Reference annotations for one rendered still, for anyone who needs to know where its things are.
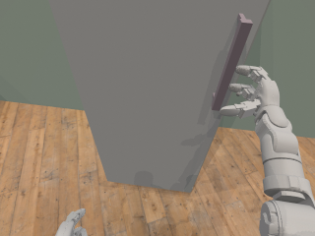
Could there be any right robot upper arm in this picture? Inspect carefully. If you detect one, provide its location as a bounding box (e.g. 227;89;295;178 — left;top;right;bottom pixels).
259;200;315;236

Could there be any handle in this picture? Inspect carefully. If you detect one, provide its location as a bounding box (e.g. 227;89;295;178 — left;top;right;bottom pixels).
211;13;253;111

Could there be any right robot forearm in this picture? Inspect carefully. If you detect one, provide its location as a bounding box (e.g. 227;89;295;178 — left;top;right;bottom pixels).
254;105;315;209

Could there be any left robot hand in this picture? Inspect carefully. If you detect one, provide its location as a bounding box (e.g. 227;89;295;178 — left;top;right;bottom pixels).
55;208;88;236

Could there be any right robot hand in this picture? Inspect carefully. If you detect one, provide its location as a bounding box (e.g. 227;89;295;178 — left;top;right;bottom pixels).
220;65;280;119

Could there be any fridge door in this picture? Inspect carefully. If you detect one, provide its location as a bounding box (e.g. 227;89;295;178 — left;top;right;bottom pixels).
48;0;270;193

